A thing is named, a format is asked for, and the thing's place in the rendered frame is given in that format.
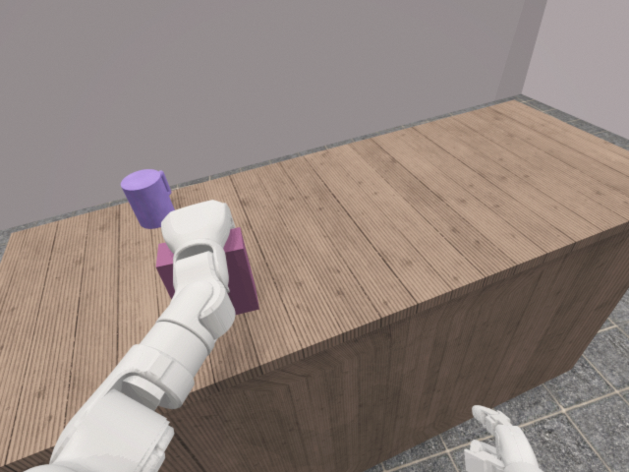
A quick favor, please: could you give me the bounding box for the left robot forearm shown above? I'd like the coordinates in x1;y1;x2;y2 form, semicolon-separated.
49;239;235;464

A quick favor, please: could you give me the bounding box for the table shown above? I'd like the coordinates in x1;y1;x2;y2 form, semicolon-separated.
0;100;629;472

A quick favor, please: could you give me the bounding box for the robot right hand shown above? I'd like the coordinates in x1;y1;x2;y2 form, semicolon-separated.
464;405;539;472

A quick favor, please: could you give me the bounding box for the robot left hand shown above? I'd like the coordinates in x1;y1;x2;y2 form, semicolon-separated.
161;200;235;293

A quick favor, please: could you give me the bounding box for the sponge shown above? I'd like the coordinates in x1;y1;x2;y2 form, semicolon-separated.
156;227;259;315

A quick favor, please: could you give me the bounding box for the robot left upper arm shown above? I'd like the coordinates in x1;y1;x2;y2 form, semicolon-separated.
24;388;174;472

